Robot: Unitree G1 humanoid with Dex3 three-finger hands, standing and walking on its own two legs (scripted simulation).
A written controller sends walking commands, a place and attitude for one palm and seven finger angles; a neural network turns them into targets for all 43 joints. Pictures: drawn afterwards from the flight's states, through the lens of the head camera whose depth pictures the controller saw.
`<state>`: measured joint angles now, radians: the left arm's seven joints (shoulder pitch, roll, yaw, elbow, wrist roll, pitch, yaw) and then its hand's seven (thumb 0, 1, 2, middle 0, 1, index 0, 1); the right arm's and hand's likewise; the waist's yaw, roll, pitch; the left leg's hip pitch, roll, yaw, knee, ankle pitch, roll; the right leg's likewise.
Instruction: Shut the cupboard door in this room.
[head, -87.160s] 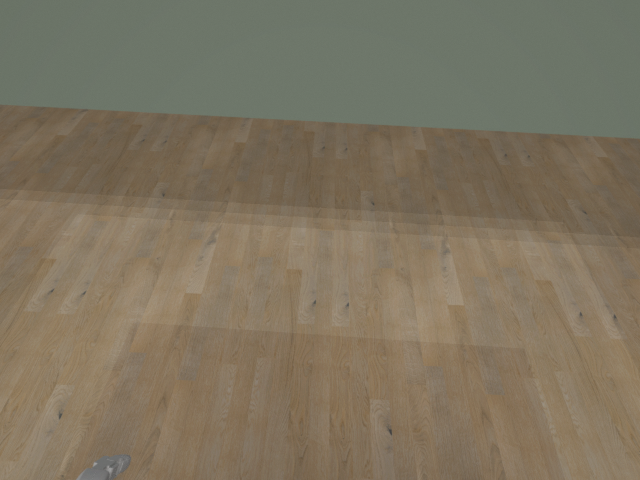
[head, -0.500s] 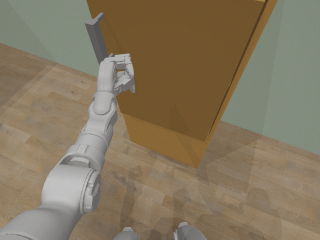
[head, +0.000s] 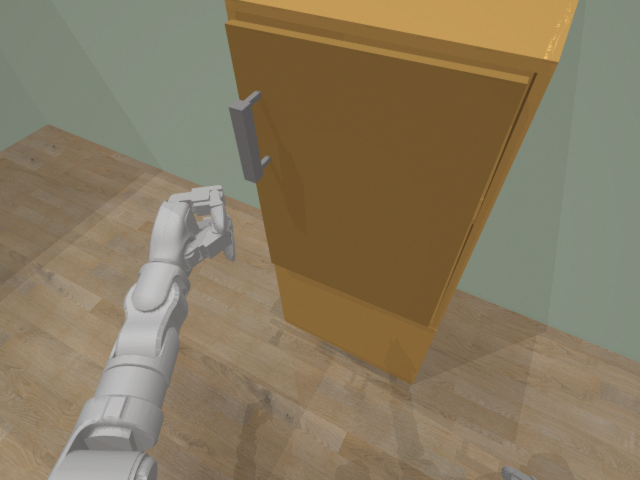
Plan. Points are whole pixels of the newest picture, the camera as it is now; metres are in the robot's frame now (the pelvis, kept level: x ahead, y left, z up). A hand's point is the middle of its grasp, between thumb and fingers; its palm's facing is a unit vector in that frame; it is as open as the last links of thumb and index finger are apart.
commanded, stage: draw the hand back to the body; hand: left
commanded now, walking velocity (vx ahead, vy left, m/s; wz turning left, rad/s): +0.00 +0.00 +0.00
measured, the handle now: (254, 137) +0.64 +0.12 +0.08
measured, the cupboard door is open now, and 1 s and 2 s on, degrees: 2 2 2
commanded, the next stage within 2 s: step back with the hand held close in 1.16 s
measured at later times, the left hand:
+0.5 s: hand (77, 299) +0.26 +0.23 +0.17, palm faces +0.25 -0.92 -0.29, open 4.0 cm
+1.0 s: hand out of the picture +0.20 +0.29 +0.19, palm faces +0.49 -0.77 -0.40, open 7.2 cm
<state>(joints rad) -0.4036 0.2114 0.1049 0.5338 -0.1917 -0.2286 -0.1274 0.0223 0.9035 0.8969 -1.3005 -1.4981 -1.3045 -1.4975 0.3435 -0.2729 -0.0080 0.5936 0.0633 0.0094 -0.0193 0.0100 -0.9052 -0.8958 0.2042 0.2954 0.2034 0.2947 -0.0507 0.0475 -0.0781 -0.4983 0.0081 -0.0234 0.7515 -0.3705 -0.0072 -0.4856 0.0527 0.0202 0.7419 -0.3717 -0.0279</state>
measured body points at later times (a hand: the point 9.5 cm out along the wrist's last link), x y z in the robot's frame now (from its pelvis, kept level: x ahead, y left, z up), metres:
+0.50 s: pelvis +0.02 +0.03 +0.03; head +0.00 +0.01 +0.48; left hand +0.25 +0.28 +0.18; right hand +0.22 -0.17 -0.05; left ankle +0.00 +0.13 -0.71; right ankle +0.00 -0.10 -0.71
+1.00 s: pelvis +0.02 +0.02 +0.03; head +0.00 -0.01 +0.48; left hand +0.17 +0.33 +0.21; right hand +0.21 -0.20 -0.06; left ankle +0.00 +0.13 -0.71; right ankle +0.00 -0.10 -0.71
